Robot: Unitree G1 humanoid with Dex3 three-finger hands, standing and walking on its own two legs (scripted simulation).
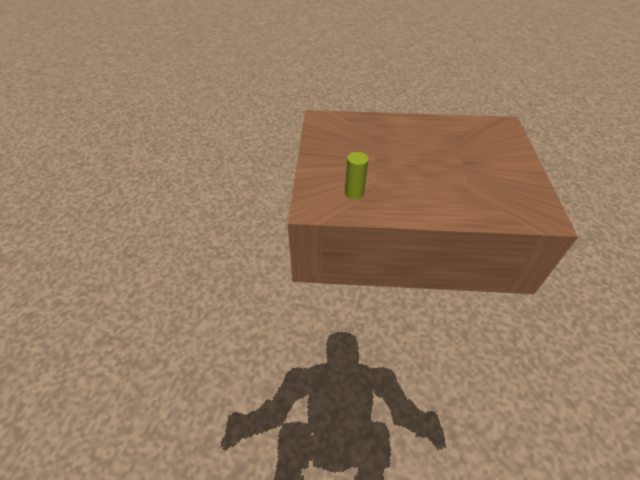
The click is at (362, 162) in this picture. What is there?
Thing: squat round
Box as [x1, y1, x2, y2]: [345, 152, 367, 199]
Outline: 361,152 353,152 348,155 345,194 353,199 360,198 363,195 367,156
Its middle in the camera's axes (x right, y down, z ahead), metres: +0.14 -0.23 +1.32
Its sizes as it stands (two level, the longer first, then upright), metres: 0.068 0.068 0.152
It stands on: a support 0.33 m high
